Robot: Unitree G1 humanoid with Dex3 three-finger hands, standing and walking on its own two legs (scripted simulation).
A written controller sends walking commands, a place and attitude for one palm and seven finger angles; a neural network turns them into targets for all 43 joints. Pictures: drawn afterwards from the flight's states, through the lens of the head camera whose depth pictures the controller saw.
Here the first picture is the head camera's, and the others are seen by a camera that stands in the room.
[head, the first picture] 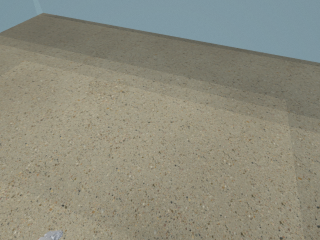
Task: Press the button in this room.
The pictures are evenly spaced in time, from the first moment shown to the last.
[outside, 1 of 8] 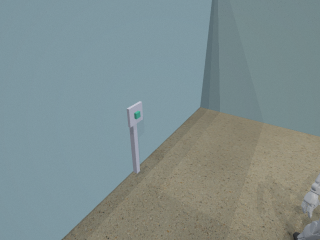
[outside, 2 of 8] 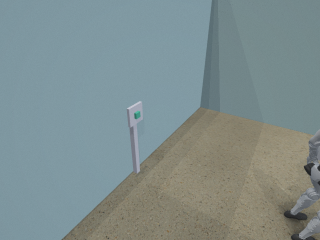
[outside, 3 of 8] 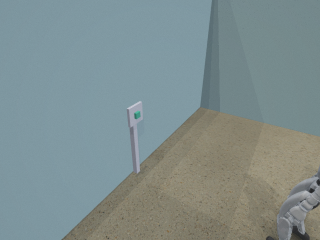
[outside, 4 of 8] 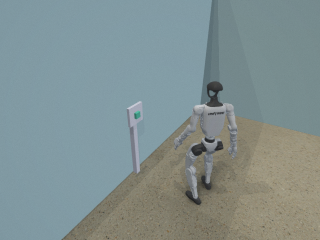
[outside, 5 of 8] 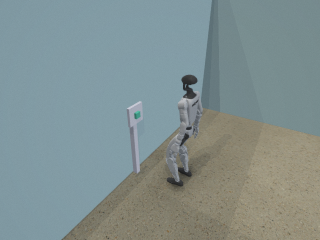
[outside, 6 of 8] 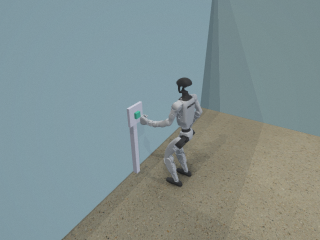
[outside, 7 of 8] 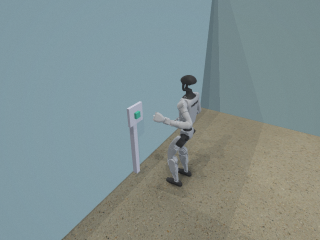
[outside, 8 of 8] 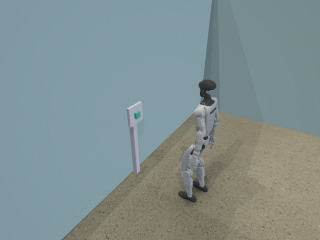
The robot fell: no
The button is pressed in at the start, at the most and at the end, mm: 0 14 0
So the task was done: yes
